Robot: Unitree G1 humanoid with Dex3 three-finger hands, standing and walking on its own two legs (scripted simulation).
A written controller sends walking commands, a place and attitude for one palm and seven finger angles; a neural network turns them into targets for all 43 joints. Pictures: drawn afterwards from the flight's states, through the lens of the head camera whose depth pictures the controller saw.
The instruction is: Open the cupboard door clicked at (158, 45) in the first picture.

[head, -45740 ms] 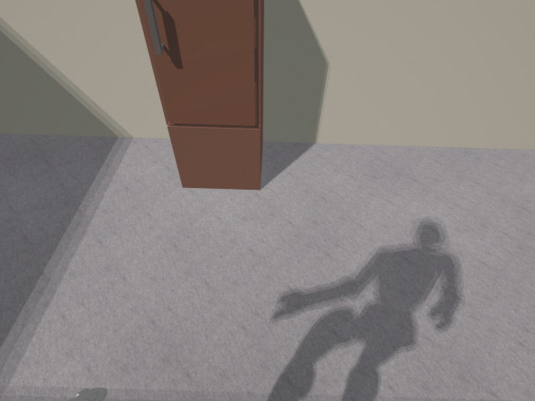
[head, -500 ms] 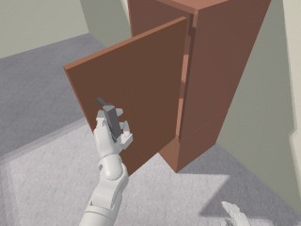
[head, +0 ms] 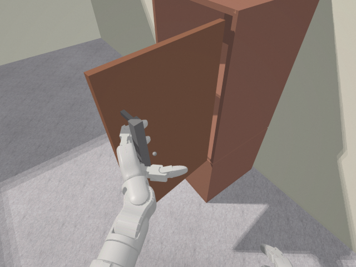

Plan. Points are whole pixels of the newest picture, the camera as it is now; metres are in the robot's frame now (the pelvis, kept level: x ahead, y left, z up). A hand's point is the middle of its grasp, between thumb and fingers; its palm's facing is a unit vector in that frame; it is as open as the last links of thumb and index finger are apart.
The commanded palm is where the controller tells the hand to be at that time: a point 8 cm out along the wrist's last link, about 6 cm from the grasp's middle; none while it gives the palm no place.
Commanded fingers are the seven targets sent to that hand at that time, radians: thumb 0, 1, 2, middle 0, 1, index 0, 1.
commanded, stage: open thumb and fingers to let go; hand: left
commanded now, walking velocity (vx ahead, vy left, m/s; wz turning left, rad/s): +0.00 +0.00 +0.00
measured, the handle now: (136, 143) +0.37 +0.12 +0.09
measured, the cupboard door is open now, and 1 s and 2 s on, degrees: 97 100 100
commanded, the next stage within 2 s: slide the hand sideways off the handle in 0.16 s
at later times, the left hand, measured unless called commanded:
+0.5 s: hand (150, 167) +0.31 +0.08 +0.09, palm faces -0.12 -0.99 -0.01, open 16.0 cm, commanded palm +0.29 +0.13 +0.09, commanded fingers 0.00 -0.50 0.30 -0.15 -0.30 -0.15 -0.30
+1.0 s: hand (137, 185) +0.27 +0.10 +0.09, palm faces -0.05 -1.00 -0.01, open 16.3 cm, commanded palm +0.24 +0.16 +0.09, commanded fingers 0.00 -0.50 0.30 -0.15 -0.30 -0.15 -0.30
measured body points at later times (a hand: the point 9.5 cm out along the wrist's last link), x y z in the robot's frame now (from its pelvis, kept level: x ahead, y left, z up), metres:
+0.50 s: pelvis -0.01 +0.02 +0.00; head -0.01 +0.00 +0.45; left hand +0.31 +0.13 +0.10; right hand +0.14 -0.21 -0.10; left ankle +0.07 +0.15 -0.70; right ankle -0.05 -0.09 -0.70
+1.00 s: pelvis +0.00 +0.01 +0.00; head +0.01 -0.01 +0.45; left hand +0.26 +0.15 +0.09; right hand +0.17 -0.22 -0.08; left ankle +0.07 +0.15 -0.70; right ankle -0.05 -0.09 -0.70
